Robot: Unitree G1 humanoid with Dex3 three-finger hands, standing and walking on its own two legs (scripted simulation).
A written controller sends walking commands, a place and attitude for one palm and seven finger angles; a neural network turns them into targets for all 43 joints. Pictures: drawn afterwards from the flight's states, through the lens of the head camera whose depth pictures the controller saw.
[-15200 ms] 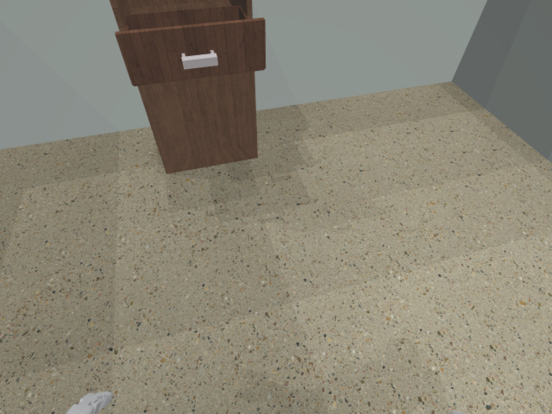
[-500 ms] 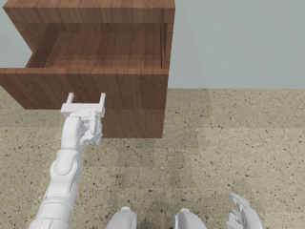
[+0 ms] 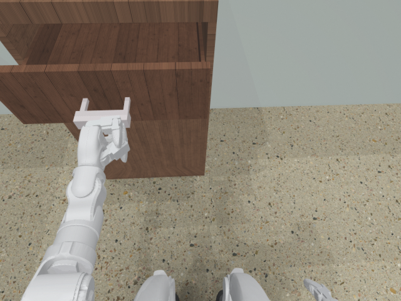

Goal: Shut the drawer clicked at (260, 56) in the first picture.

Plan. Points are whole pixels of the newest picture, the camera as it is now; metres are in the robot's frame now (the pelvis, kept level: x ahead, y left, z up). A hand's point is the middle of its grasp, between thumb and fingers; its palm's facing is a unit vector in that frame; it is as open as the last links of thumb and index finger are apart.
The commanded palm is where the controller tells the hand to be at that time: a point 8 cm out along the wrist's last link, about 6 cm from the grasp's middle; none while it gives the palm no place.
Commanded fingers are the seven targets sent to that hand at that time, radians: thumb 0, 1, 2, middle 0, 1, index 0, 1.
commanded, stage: push the drawer shut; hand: left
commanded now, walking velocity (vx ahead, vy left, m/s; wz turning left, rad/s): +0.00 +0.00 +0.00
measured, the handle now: (104, 110) +0.49 +0.20 +0.05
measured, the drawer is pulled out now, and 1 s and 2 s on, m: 0.15 0.02 0.00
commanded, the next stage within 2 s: pull the fist back off the drawer in 1.60 s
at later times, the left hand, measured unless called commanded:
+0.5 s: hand (124, 124) +0.46 +0.15 +0.04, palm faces +0.03 -1.00 -0.04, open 3.1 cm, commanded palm +0.44 +0.21 +0.05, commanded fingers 0.00 0.90 0.90 -1.40 -1.60 -1.40 -1.60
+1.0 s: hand (129, 95) +0.54 +0.15 +0.05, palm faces +0.03 -1.00 -0.03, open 3.2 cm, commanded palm +0.52 +0.21 +0.05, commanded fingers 0.00 0.90 0.90 -1.40 -1.60 -1.40 -1.60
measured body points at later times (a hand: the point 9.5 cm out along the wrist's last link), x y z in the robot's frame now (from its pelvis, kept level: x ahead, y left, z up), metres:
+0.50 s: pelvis -0.01 +0.00 -0.01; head +0.11 +0.01 +0.43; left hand +0.45 +0.21 +0.05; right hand +0.05 -0.26 -0.13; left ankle +0.02 +0.10 -0.66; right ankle +0.02 -0.10 -0.66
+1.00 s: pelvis -0.01 +0.01 -0.02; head +0.15 +0.02 +0.41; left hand +0.53 +0.21 +0.05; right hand -0.02 -0.25 -0.13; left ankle +0.02 +0.10 -0.66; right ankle +0.02 -0.10 -0.66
